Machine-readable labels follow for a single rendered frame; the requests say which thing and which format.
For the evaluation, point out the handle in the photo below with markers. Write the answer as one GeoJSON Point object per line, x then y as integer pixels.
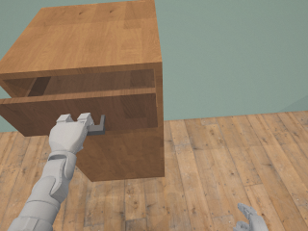
{"type": "Point", "coordinates": [99, 129]}

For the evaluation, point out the left robot hand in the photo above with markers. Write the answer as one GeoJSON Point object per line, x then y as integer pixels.
{"type": "Point", "coordinates": [69, 135]}

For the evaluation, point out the right robot hand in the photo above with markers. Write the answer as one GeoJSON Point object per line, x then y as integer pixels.
{"type": "Point", "coordinates": [256, 223]}

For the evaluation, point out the robot left forearm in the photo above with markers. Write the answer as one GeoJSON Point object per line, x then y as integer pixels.
{"type": "Point", "coordinates": [47, 195]}

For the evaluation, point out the drawer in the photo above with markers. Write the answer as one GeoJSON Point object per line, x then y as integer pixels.
{"type": "Point", "coordinates": [127, 99]}

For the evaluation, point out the cabinet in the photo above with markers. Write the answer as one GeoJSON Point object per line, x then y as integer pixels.
{"type": "Point", "coordinates": [96, 38]}

